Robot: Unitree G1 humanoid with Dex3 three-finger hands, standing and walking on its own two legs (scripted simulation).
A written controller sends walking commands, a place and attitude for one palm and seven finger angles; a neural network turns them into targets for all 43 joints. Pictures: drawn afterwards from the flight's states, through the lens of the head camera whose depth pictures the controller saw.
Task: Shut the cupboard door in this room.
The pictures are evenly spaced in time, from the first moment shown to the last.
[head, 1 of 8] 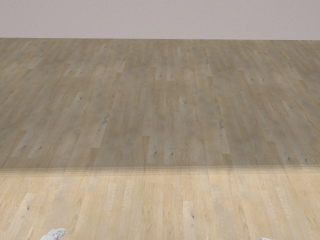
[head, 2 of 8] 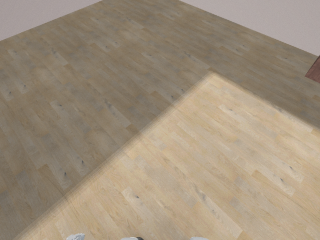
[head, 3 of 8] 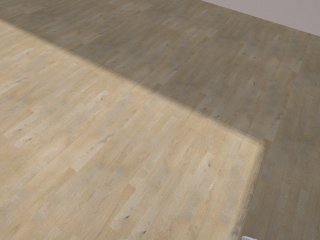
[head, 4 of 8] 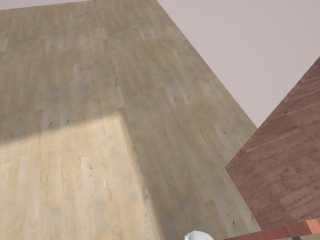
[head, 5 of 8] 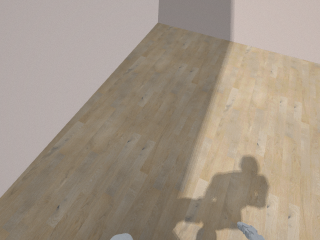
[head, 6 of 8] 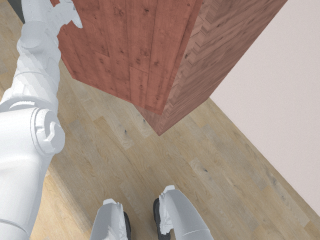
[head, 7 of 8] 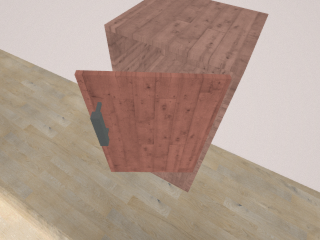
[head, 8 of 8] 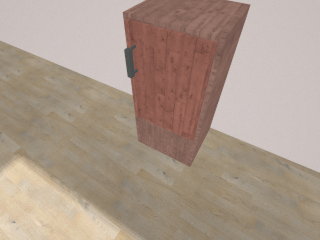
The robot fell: no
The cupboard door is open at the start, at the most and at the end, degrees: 100 100 0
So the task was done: yes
